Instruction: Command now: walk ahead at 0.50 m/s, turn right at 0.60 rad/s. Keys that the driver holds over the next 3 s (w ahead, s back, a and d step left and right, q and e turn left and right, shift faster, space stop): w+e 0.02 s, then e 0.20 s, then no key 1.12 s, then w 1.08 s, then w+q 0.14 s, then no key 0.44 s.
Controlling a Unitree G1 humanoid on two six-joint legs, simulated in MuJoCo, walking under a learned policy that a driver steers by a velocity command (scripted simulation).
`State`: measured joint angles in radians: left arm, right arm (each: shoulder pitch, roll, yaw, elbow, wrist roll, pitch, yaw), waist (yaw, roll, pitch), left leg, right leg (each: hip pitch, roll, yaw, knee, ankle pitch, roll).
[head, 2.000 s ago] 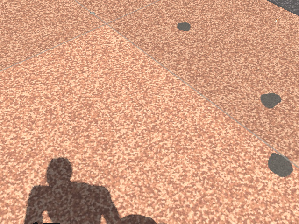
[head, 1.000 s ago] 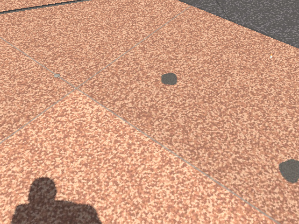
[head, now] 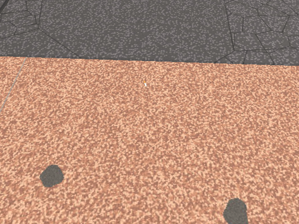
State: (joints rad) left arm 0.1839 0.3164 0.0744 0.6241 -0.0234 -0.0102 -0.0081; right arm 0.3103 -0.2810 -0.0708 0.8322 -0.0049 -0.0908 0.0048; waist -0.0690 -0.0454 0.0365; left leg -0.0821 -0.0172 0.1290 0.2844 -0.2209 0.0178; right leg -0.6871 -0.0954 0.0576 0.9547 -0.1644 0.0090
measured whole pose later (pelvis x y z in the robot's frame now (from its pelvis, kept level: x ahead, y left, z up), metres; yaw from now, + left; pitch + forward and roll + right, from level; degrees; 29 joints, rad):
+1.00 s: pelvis +0.26 -0.03 -0.01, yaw -14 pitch -1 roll +0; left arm 0.19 0.24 0.05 0.82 0.01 0.02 0.02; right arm 0.16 -0.24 -0.01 0.84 -0.01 -0.02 -0.01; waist 0.00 0.01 0.03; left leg -0.23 0.01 0.00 0.54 -0.29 -0.01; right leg -0.23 0.05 0.08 0.53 -0.28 -0.01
